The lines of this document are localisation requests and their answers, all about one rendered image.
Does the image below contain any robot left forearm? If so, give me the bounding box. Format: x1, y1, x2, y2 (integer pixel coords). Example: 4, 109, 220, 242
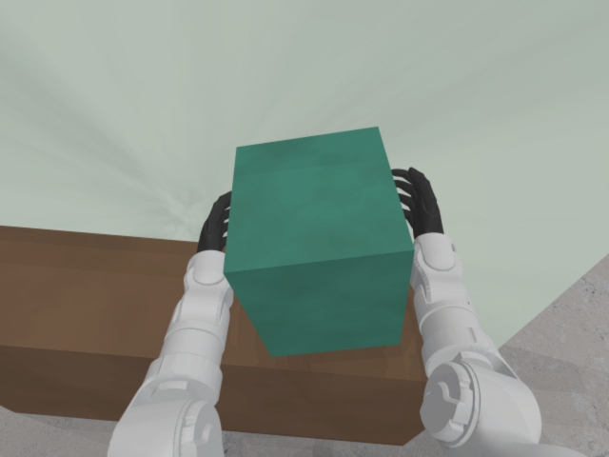
108, 250, 233, 454

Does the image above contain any carton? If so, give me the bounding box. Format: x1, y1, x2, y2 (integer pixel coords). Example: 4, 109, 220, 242
223, 127, 415, 357

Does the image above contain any robot left hand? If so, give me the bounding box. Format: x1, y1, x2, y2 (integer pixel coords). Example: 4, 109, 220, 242
197, 191, 231, 253

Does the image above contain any pedestal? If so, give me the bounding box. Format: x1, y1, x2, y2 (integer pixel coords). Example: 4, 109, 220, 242
0, 226, 428, 446

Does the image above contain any robot left upper arm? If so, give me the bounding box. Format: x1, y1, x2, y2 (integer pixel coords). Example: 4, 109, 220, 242
108, 397, 225, 457

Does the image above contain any robot right forearm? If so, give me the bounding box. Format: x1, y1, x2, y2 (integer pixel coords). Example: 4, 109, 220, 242
410, 232, 541, 434

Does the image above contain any robot right upper arm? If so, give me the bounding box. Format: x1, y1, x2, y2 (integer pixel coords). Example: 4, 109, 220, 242
420, 360, 587, 457

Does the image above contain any robot right hand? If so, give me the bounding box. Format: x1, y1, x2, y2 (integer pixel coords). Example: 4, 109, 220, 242
391, 168, 444, 239

